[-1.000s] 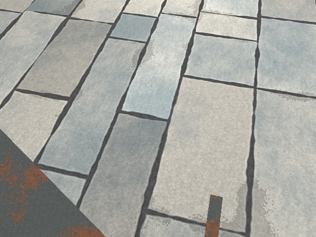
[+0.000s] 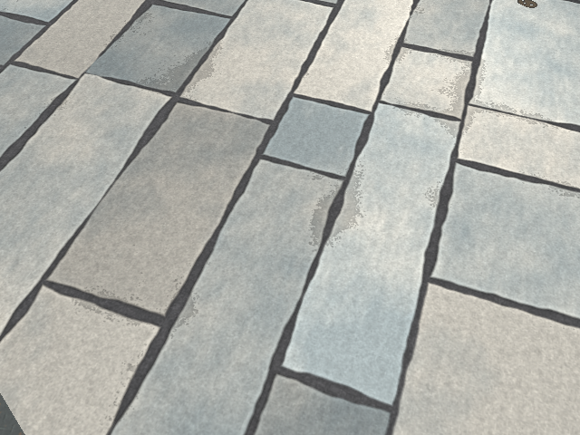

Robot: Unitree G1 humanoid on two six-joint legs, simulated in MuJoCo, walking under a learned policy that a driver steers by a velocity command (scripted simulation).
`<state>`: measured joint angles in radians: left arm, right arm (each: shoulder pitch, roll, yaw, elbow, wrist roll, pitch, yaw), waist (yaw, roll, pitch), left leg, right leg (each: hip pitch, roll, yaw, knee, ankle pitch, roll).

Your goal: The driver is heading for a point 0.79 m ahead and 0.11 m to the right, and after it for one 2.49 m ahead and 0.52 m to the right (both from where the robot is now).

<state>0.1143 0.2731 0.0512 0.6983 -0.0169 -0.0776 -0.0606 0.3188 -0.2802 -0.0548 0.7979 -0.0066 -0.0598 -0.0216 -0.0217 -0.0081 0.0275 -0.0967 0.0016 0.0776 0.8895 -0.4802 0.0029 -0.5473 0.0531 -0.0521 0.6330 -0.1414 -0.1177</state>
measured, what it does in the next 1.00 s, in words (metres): walks ahead, turning right: left foot, then right foot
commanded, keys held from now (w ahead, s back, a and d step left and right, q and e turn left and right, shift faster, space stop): w+e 0.52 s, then w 0.32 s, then w+q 0.16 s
